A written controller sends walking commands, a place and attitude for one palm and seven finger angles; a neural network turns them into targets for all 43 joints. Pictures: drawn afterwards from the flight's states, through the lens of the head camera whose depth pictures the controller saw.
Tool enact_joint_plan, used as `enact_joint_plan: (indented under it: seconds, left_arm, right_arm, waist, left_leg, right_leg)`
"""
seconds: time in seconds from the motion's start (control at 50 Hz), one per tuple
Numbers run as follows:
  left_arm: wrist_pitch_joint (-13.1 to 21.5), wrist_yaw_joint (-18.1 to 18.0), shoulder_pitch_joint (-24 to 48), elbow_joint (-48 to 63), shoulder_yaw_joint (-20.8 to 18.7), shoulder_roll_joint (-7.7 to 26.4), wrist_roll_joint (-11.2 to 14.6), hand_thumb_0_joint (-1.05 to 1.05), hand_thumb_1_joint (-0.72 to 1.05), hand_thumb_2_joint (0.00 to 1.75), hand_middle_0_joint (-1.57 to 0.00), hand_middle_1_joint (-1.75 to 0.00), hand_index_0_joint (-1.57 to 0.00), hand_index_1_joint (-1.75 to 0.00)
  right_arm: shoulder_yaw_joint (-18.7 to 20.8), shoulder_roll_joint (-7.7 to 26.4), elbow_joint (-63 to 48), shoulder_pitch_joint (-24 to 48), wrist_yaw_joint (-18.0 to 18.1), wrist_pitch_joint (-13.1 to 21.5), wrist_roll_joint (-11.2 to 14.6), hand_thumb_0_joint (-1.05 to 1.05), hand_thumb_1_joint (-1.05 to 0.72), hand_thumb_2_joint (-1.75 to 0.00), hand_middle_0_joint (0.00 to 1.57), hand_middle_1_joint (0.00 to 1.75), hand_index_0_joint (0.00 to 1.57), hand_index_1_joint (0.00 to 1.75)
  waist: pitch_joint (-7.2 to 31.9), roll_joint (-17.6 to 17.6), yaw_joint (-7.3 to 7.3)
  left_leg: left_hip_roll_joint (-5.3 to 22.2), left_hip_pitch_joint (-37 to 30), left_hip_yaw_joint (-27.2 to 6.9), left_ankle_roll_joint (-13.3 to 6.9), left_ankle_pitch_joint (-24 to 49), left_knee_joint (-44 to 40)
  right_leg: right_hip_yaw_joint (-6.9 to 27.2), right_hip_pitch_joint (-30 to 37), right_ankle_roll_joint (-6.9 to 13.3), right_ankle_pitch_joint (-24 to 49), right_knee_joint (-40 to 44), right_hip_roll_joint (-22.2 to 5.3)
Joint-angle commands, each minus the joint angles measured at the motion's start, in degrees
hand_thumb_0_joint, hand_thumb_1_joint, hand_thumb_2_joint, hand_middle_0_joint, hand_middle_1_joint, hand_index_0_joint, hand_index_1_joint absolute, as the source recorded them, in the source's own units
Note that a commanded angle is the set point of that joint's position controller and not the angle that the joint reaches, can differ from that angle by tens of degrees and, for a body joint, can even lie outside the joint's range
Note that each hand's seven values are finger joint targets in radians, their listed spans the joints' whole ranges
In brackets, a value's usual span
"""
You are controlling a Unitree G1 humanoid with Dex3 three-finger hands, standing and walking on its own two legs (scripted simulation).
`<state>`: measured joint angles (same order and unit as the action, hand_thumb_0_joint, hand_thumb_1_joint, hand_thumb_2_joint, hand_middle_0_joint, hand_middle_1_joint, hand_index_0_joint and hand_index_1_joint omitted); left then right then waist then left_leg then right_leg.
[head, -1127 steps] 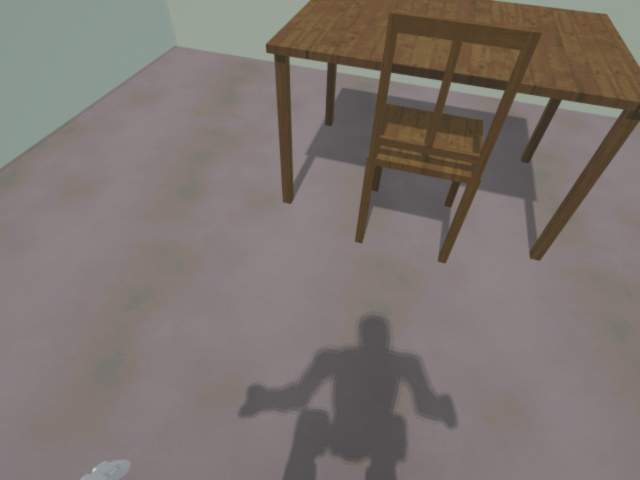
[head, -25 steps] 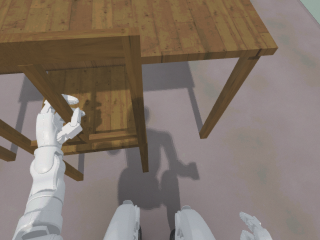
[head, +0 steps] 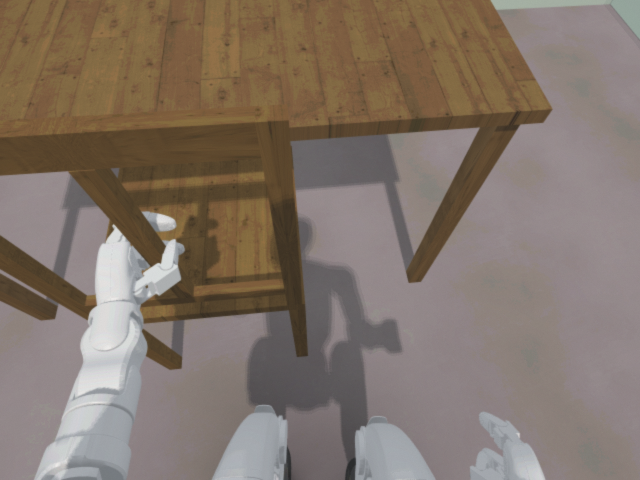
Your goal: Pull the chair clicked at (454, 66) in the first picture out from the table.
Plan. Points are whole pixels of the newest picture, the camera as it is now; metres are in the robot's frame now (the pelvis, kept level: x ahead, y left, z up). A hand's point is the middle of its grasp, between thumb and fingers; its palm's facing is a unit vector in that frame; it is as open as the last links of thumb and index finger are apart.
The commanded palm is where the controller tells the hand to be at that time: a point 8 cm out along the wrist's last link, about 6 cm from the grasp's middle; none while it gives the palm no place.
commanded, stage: step backward, pulling the chair out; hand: left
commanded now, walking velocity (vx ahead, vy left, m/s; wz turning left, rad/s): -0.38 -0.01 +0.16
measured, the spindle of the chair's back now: (150, 245) +0.39 +0.23 +0.01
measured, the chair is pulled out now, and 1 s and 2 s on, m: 0.05 0.14 0.14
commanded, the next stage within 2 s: none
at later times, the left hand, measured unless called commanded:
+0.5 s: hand (194, 301) +0.32 +0.16 +0.01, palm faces +0.08 -0.99 -0.14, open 5.4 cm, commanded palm +0.30 +0.21 +0.01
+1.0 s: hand (207, 326) +0.29 +0.14 +0.01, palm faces +0.08 -0.98 -0.16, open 5.5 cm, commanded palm +0.28 +0.19 +0.01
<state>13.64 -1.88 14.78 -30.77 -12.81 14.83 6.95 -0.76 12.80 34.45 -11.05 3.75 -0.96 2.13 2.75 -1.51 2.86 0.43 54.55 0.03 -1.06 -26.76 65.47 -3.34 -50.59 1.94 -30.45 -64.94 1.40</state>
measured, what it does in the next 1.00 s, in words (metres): rises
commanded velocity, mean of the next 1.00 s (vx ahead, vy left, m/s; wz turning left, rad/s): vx -0.38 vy -0.04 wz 0.16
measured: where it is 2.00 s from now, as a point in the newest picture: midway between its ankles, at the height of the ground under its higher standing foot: outside the picture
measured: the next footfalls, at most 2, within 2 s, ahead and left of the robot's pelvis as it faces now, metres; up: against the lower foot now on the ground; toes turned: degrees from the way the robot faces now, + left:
none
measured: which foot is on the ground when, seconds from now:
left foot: down 0.00-1.00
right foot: down 0.00-1.00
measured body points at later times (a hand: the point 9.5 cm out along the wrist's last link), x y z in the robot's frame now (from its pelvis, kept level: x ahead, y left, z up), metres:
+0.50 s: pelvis -0.02 +0.01 +0.07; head +0.05 +0.01 +0.52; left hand +0.31 +0.21 +0.02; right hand +0.06 -0.25 -0.05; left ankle +0.04 +0.11 -0.65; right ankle +0.01 -0.10 -0.65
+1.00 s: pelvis -0.04 +0.00 +0.08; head +0.03 +0.00 +0.52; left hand +0.28 +0.19 +0.02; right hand +0.05 -0.28 -0.04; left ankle +0.04 +0.11 -0.65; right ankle +0.01 -0.10 -0.65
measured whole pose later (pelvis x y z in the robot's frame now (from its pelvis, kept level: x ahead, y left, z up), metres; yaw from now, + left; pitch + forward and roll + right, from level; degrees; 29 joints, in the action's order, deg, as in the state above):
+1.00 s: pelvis -0.04 +0.00 +0.08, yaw +1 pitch +4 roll -1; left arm 13.3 -7.7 21.1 -55.6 -1.7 9.4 4.9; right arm 0.6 16.2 41.5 -10.5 6.4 -4.5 3.1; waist -5.3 -1.6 3.7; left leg 0.4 27.6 -0.5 -1.0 -7.3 30.9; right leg -3.3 -23.7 1.5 -10.3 -29.9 2.0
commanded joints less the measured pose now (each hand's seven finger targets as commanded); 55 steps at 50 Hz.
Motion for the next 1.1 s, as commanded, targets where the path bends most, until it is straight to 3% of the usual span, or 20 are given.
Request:
enact_joint_plan:
  seconds: [0.0,0.06,0.14,0.18,0.24,0.32,0.34,0.38,0.44,0.48,0.54,0.58,0.64,0.7,0.74,0.8,0.84,0.9,0.96,1.08]
  left_arm:
    - [-5.10,-4.77,7.71,3.30,3.26,11.79,-5.28,0.00,0.90,0.90,-0.50,-1.45,-0.50,-1.45]
    - [-4.92,-6.29,14.31,-4.95,3.55,12.61,-5.80,0.00,0.90,0.90,-0.50,-1.45,-0.50,-1.45]
    - [-3.02,-6.37,19.16,-9.71,5.27,11.54,-6.32,0.00,0.90,0.90,-0.50,-1.45,-0.50,-1.45]
    - [-2.49,-5.59,18.94,-11.15,7.41,8.96,-6.00,0.00,0.90,0.90,-0.50,-1.45,-0.50,-1.45]
    - [-2.07,-4.57,16.87,-12.31,7.53,8.36,-5.32,0.00,0.90,0.90,-0.50,-1.45,-0.50,-1.45]
    - [-1.08,-3.75,14.54,-10.79,8.47,6.78,-4.35,0.00,0.90,0.90,-0.50,-1.45,-0.50,-1.45]
    - [-0.90,-3.88,13.70,-10.65,7.42,7.88,-4.43,0.00,0.90,0.90,-0.50,-1.45,-0.50,-1.45]
    - [-0.25,-3.80,14.78,-9.33,8.61,6.70,-4.31,0.00,0.90,0.90,-0.50,-1.45,-0.50,-1.45]
    - [0.39,-4.33,17.52,-10.47,7.47,7.89,-4.59,0.00,0.90,0.90,-0.50,-1.45,-0.50,-1.45]
    - [0.97,-4.47,19.39,-11.31,8.86,6.63,-4.62,0.00,0.90,0.90,-0.50,-1.45,-0.50,-1.45]
    - [1.59,-5.21,20.91,-13.24,7.52,8.73,-4.82,0.00,0.90,0.90,-0.50,-1.45,-0.50,-1.45]
    - [2.18,-5.37,22.53,-13.63,9.09,7.39,-4.82,0.00,0.90,0.90,-0.50,-1.45,-0.50,-1.45]
    - [2.45,-5.94,22.73,-15.02,7.90,9.46,-4.98,0.00,0.90,0.90,-0.50,-1.45,-0.50,-1.45]
    - [2.63,-6.27,24.12,-15.27,9.20,8.69,-5.21,0.00,0.90,0.90,-0.50,-1.45,-0.50,-1.45]
    - [2.50,-6.69,24.04,-15.44,8.25,10.22,-5.51,0.00,0.90,0.90,-0.50,-1.45,-0.50,-1.45]
    - [2.29,-6.69,24.70,-14.83,10.11,8.56,-5.36,0.00,0.90,0.90,-0.50,-1.45,-0.50,-1.45]
    - [1.88,-6.82,23.96,-15.50,9.71,9.09,-5.29,0.00,0.90,0.90,-0.50,-1.45,-0.50,-1.45]
    - [1.89,-6.44,24.12,-14.52,11.34,6.95,-4.88,0.00,0.90,0.90,-0.50,-1.45,-0.50,-1.45]
    - [1.82,-6.27,23.57,-14.11,11.38,6.67,-4.65,0.00,0.90,0.90,-0.50,-1.45,-0.50,-1.45]
    - [2.15,-5.70,23.44,-12.87,12.10,5.20,-4.60,0.00,0.90,0.90,-0.50,-1.45,-0.50,-1.45]
  right_arm:
    - [1.74,9.23,-7.08,-4.17,2.95,-2.41,1.29,0.00,-0.90,-0.90,0.20,0.30,0.20,0.30]
    - [1.43,10.05,-4.67,-4.58,3.60,-3.74,0.63,0.00,-0.90,-0.90,0.20,0.30,0.20,0.30]
    - [2.04,10.43,-2.88,-5.58,3.58,-4.82,0.05,0.00,-0.90,-0.90,0.20,0.30,0.20,0.30]
    - [2.30,9.96,-2.58,-5.31,3.28,-5.29,-0.19,0.00,-0.90,-0.90,0.20,0.30,0.20,0.30]
    - [2.71,10.07,-3.16,-4.13,3.05,-5.74,-0.27,0.00,-0.90,-0.90,0.20,0.30,0.20,0.30]
    - [2.92,9.79,-4.21,-1.78,3.03,-5.93,-0.23,0.00,-0.90,-0.90,0.20,0.30,0.20,0.30]
    - [3.19,10.22,-4.24,-1.45,3.13,-5.83,-0.29,0.00,-0.90,-0.90,0.20,0.30,0.20,0.30]
    - [3.24,9.86,-4.06,-0.70,3.12,-5.54,-0.53,0.00,-0.90,-0.90,0.20,0.30,0.20,0.30]
    - [3.45,10.00,-2.95,-0.45,3.42,-5.06,-0.65,0.00,-0.90,-0.90,0.20,0.30,0.20,0.30]
    - [3.27,9.51,-2.19,-0.12,3.48,-4.60,-0.54,0.00,-0.90,-0.90,0.20,0.30,0.20,0.30]
    - [3.28,9.79,-0.68,-0.38,3.60,-3.92,-0.11,0.00,-0.90,-0.90,0.20,0.30,0.20,0.30]
    - [2.96,9.10,-0.06,-0.18,3.48,-3.29,0.12,0.00,-0.90,-0.90,0.20,0.30,0.20,0.30]
    - [3.07,9.13,0.86,-0.26,3.32,-2.57,0.39,0.00,-0.90,-0.90,0.20,0.30,0.20,0.30]
    - [2.87,8.55,1.37,-0.13,2.83,-2.00,0.81,0.00,-0.90,-0.90,0.20,0.30,0.20,0.30]
    - [3.10,9.04,1.57,-0.04,2.78,-1.84,0.82,0.00,-0.90,-0.90,0.20,0.30,0.20,0.30]
    - [2.84,9.23,1.45,0.39,2.76,-1.76,1.08,0.00,-0.90,-0.90,0.20,0.30,0.20,0.30]
    - [3.02,9.83,1.48,0.53,3.00,-1.76,1.15,0.00,-0.90,-0.90,0.20,0.30,0.20,0.30]
    - [2.85,9.69,1.26,0.59,3.17,-1.46,1.15,0.00,-0.90,-0.90,0.20,0.30,0.20,0.30]
    - [3.13,10.26,1.32,0.63,3.52,-1.33,1.01,0.00,-0.90,-0.90,0.20,0.30,0.20,0.30]
    - [3.41,9.82,0.91,1.30,3.67,-0.93,0.29,0.00,-0.90,-0.90,0.20,0.30,0.20,0.30]
  waist:
    - [21.24,0.72,1.50]
    - [16.68,-1.15,1.93]
    - [17.74,-8.98,1.53]
    - [19.01,-11.32,1.16]
    - [19.72,-9.54,0.35]
    - [18.07,-7.95,0.19]
    - [18.51,-8.53,-0.21]
    - [17.26,-10.27,0.27]
    - [15.78,-6.93,0.84]
    - [14.58,-5.91,1.19]
    - [14.24,-3.91,1.28]
    - [14.08,-3.57,1.34]
    - [13.64,0.19,1.55]
    - [13.69,0.87,1.67]
    - [13.94,0.34,1.46]
    - [13.70,-1.09,1.24]
    - [12.87,-1.06,1.29]
    - [13.57,-1.65,1.00]
    - [13.97,-4.76,0.67]
    - [14.51,-7.87,0.39]
  left_leg:
    - [1.63,-23.10,-3.27,-1.70,15.59,-18.31]
    - [2.78,-24.71,-4.54,-1.69,19.21,-22.92]
    - [4.55,-34.92,-6.97,-1.75,33.28,-26.59]
    - [5.49,-38.52,-7.88,-1.67,37.90,-28.08]
    - [6.32,-40.23,-9.09,-1.84,38.98,-31.08]
    - [7.32,-38.58,-9.49,-2.05,30.05,-35.82]
    - [7.44,-39.10,-9.60,-2.11,28.69,-36.90]
    - [8.16,-39.46,-9.95,-2.17,26.00,-38.76]
    - [8.51,-38.48,-10.12,-2.68,21.05,-40.26]
    - [8.35,-37.12,-9.50,-2.80,17.80,-40.61]
    - [6.87,-36.69,-7.42,-2.55,14.60,-39.32]
    - [5.86,-36.94,-6.64,-2.10,13.09,-38.73]
    - [3.60,-37.86,-3.95,-1.34,11.44,-35.86]
    - [1.55,-39.07,-1.55,-0.36,11.89,-33.32]
    - [0.92,-39.08,-1.10,-0.05,12.88,-32.88]
    - [1.29,-38.91,-2.15,-0.13,14.84,-34.33]
    - [1.81,-39.16,-3.35,-0.46,15.25,-35.34]
    - [3.23,-39.70,-5.64,-1.21,16.65,-37.96]
    - [5.21,-39.73,-8.43,-2.04,17.32,-40.93]
    - [7.74,-38.96,-10.93,-2.85,14.99,-43.37]
  right_leg:
    - [6.10,19.73,-2.45,27.58,20.71,-4.29]
    - [5.38,20.49,-3.57,30.03,24.04,-4.03]
    - [4.17,21.27,-3.44,30.46,26.45,-2.28]
    - [3.77,22.16,-3.03,29.09,27.63,-1.47]
    - [3.14,24.53,-2.58,26.45,29.50,-0.23]
    - [2.96,26.72,-2.08,21.64,31.76,0.20]
    - [3.10,27.27,-1.91,20.55,31.92,0.31]
    - [3.13,26.96,-1.75,18.37,32.01,0.29]
    - [3.61,26.97,-1.84,16.30,32.90,0.40]
    - [4.14,27.54,-1.91,16.25,33.84,-0.29]
    - [5.19,27.78,-2.07,16.51,36.54,-1.24]
    - [5.45,27.75,-2.13,15.98,37.98,-2.18]
    - [7.40,27.31,-2.57,14.14,42.31,-4.38]
    - [8.94,28.08,-2.88,14.11,45.04,-7.12]
    - [9.59,29.26,-3.48,14.93,45.78,-7.97]
    - [8.45,31.01,-3.63,17.37,44.53,-7.90]
    - [7.67,30.18,-3.78,16.51,44.19,-6.94]
    - [6.29,30.89,-3.21,16.25,42.31,-4.86]
    - [5.23,30.84,-2.60,15.62,39.44,-2.61]
    - [4.98,30.84,-1.39,13.26,35.48,-1.26]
